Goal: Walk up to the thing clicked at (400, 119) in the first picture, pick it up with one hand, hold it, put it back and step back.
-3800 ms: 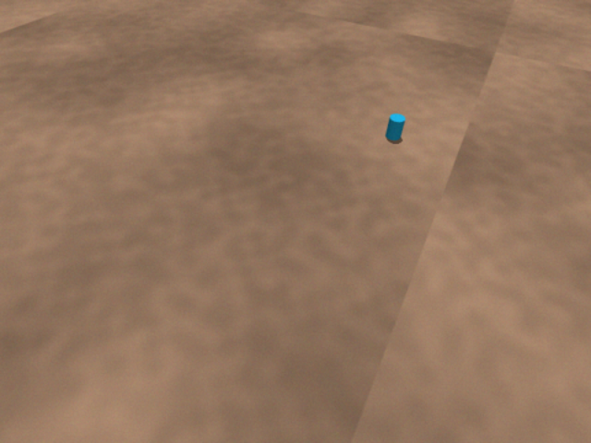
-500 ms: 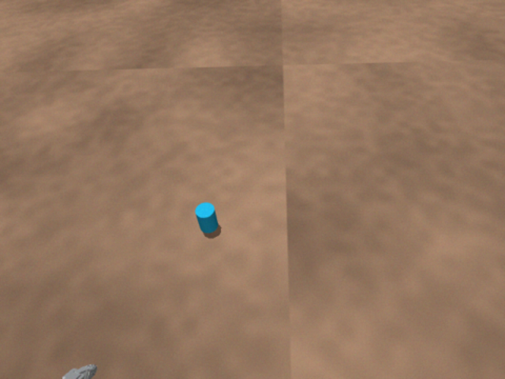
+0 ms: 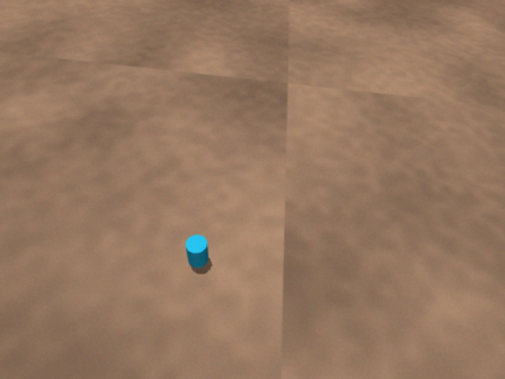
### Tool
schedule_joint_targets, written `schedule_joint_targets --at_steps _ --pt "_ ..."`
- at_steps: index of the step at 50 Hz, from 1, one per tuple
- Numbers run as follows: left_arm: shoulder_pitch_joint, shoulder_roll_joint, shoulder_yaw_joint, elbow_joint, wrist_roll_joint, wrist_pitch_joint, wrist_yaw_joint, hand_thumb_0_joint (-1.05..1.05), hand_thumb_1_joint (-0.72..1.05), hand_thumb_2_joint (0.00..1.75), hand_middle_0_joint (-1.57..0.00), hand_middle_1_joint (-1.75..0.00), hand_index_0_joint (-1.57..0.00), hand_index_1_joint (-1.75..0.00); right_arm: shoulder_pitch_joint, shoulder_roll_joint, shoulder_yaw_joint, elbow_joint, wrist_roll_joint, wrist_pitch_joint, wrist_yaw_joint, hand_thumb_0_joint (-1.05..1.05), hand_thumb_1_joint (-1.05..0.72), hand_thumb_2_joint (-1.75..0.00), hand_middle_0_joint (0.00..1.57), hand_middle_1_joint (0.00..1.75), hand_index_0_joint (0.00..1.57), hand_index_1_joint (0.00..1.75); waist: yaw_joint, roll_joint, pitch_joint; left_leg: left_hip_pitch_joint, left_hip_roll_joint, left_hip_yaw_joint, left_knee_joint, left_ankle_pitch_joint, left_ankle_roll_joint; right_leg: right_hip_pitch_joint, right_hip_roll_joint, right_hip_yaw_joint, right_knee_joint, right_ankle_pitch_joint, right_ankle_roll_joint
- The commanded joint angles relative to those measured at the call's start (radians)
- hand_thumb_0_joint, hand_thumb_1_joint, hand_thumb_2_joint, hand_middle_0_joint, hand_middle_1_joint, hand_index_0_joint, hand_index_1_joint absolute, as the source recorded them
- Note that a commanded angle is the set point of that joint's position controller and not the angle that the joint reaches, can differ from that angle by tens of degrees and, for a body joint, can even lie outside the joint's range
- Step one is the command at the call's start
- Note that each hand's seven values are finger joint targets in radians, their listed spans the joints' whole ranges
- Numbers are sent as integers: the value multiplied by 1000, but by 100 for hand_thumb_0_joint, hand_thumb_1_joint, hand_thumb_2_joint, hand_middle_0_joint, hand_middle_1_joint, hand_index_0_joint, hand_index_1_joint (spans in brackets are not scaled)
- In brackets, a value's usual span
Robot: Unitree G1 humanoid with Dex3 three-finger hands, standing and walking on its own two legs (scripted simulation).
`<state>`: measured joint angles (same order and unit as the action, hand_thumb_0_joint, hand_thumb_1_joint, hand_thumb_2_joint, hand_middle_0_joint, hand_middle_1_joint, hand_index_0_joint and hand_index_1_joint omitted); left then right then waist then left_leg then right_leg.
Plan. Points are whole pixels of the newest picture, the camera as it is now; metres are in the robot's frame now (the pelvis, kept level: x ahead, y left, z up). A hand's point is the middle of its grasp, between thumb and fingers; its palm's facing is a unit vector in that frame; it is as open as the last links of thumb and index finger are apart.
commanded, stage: walk up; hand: left
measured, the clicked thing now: (197, 251) +0.74 +0.19 -0.70
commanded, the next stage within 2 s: none
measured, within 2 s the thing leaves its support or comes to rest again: neither
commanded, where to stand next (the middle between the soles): +0.39 +0.00 m, yaw -1 degrees
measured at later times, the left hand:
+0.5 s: hand (112, 341) +0.22 +0.24 -0.11, palm faces -0.02 -0.91 -0.42, open 7.3 cm
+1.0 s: hand (126, 275) +0.36 +0.27 -0.16, palm faces -0.06 -0.92 -0.39, open 7.3 cm
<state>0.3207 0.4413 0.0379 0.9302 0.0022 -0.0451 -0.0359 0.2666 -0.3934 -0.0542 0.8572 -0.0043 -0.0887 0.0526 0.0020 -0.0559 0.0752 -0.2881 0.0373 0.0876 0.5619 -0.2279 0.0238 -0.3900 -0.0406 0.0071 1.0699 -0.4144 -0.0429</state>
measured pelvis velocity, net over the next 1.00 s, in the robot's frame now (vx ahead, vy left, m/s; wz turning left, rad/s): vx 0.29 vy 0.00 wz -0.03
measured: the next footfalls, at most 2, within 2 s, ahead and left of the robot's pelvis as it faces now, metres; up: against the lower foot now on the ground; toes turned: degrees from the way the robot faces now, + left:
right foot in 0.26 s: +0.23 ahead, -0.16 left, +0.00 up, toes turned -5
left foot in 0.66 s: +0.36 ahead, +0.12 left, +0.00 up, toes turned +2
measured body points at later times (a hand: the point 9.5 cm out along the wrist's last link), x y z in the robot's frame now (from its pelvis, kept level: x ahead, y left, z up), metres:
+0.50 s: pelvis +0.17 -0.04 +0.01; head +0.19 -0.06 +0.45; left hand +0.22 +0.29 -0.09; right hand +0.24 -0.36 -0.12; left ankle +0.24 +0.11 -0.68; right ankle +0.19 -0.16 -0.73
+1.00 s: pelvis +0.29 +0.00 -0.02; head +0.32 +0.00 +0.43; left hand +0.37 +0.31 -0.13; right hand +0.36 -0.32 -0.13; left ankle +0.32 +0.12 -0.73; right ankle +0.34 -0.13 -0.73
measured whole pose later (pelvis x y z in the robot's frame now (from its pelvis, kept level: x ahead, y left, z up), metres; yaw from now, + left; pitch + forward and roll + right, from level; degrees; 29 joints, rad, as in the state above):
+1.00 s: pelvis +0.29 +0.00 -0.02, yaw -2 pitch -3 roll +0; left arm 0.21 0.40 0.03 0.94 0.01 -0.04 0.01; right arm 0.20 -0.39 -0.02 0.89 0.01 -0.02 0.01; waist -0.01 0.00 0.13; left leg -0.34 0.07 0.08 0.73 -0.34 0.00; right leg -0.36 -0.03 -0.03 0.68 -0.26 -0.01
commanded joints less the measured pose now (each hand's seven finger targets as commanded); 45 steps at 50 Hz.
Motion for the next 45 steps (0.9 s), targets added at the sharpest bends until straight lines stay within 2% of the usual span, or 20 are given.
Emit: schedule_joint_targets --at_steps 1,3,8,11,12,13,14,15,17,20,23,27,29,32,33,34,35,37,39,45 --pt "43 180 54 -68 -2 -21 -8 0 90 90 -20 -30 -20 -30 41 -280 -74 -62 -1 -15 -26 0 -90 -90 20 30 20 30 -12 214 -12 97 226 -214 -296 62 191 -135 -68 17 -111 80 34" --pt "-6 166 55 -87 6 -20 -17 0 90 90 -20 -30 -20 -30 56 -293 -80 -68 -6 -15 -24 0 -90 -90 20 30 20 30 -30 224 -2 114 243 -216 -307 24 224 -158 -79 -8 -206 91 44" --pt "-63 155 67 -91 7 -32 -28 0 90 90 -20 -30 -20 -30 20 -298 -78 -88 -2 -10 -14 0 -90 -90 20 30 20 30 -14 213 7 10 219 -169 -282 -86 192 4 -52 -47 -405 222 32" --pt "20 170 80 -52 12 -45 -18 0 90 90 -20 -30 -20 -30 -5 -275 -68 -105 1 4 -14 0 -90 -90 20 30 20 30 44 125 -41 -66 195 -138 -115 -94 150 226 -8 -71 -497 258 23" --pt "94 201 95 -34 13 -54 -8 0 90 90 -20 -30 -20 -30 20 -232 -52 -105 -4 7 -15 0 -90 -90 20 30 20 30 77 21 -95 -100 144 -94 63 -40 122 359 6 -47 -537 195 13" --pt "170 262 116 -30 20 -65 6 0 90 90 -20 -30 -20 -30 58 -174 -32 -111 -2 6 -14 0 -90 -90 20 30 20 30 113 -179 -132 -202 49 -9 364 -61 83 457 -121 152 -683 -10 -29" --pt "183 356 128 -52 15 -73 15 0 90 90 -20 -30 -20 -30 65 -159 -24 -123 3 9 -16 0 -90 -90 20 30 20 30 106 -275 -117 -406 -78 -15 546 -293 25 488 -378 637 -857 -101 -146" --pt "124 348 119 -68 2 -66 13 0 90 90 -20 -30 -20 -30 10 -251 -50 -103 -9 21 -30 0 -90 -90 20 30 20 30 93 -139 -59 -414 1 -113 607 -319 20 388 -431 680 -837 -94 -237" --pt "47 275 102 -90 -14 -64 20 0 90 90 -20 -30 -20 -30 39 -250 -52 -59 9 25 -26 0 -90 -90 20 30 20 30 53 -37 -10 -390 48 -152 581 -202 16 319 -325 428 -801 74 -212" --pt "4 238 84 -107 -4 -67 21 0 90 90 -20 -30 -20 -30 94 -222 -55 -20 -1 36 -6 0 -90 -90 20 30 20 30 11 -111 -19 -264 58 -114 435 -118 5 207 -213 191 -785 213 -161" --pt "12 249 91 -129 5 -69 18 0 90 90 -20 -30 -20 -30 41 -203 -57 -42 -14 43 11 0 -90 -90 20 30 20 30 28 -118 -18 -241 63 -75 281 -96 -16 187 -223 153 -799 141 -188" --pt "15 267 89 -141 4 -66 18 0 90 90 -20 -30 -20 -30 -23 -202 -67 -58 -21 37 21 0 -90 -90 20 30 20 30 34 -96 -1 -149 64 -58 149 -7 -23 103 -221 137 -791 -10 -173" --pt "-17 275 86 -153 5 -62 17 0 90 90 -20 -30 -20 -30 -15 -207 -75 -52 -19 32 24 0 -90 -90 20 30 20 30 10 -84 0 -59 54 -54 96 0 -16 40 -227 133 -769 -78 -164" --pt "-30 217 58 -151 9 -49 22 0 90 90 -20 -30 -20 -30 101 -223 -86 -6 -22 18 5 0 -90 -90 20 30 20 30 -67 33 -48 193 -9 -13 3 -25 7 -70 -160 37 -522 72 -103" --pt "3 148 27 -151 4 -44 27 0 90 90 -20 -30 -20 -30 140 -258 -91 8 -23 14 -13 0 -90 -90 20 30 20 30 -79 207 -85 257 89 -175 -130 -97 49 -99 -92 -39 -271 213 -52" --pt "41 97 17 -158 -14 -42 28 0 90 90 -20 -30 -20 -30 151 -342 -104 -24 -25 9 -21 0 -90 -90 20 30 20 30 -69 380 -94 336 321 -594 -278 -105 156 -287 66 -97 -46 10 17" --pt "37 193 45 -121 -1 -31 50 0 90 90 -20 -30 -20 -30 143 -373 -112 -28 0 14 -20 0 -90 -90 20 30 20 30 -64 288 -72 257 407 -669 -263 0 264 -261 21 -7 41 -163 5" --pt "35 194 41 -97 -8 -22 55 0 90 90 -20 -30 -20 -30 80 -293 -82 -43 4 16 -35 0 -90 -90 20 30 20 30 -22 171 -34 165 315 -433 -206 284 226 -200 -4 66 70 -107 1" --pt "80 184 40 -62 -13 -18 50 0 90 90 -20 -30 -20 -30 22 -277 -70 -51 3 15 -44 0 -90 -90 20 30 20 30 13 232 -44 106 255 -275 -164 365 192 -122 -42 39 -36 -47 5" --pt "24 124 39 -34 -6 2 52 0 90 90 -20 -30 -20 -30 -51 -244 -38 -58 3 32 -57 0 -90 -90 20 30 20 30 12 229 -113 22 236 -170 -38 563 181 83 -4 -43 -318 102 25"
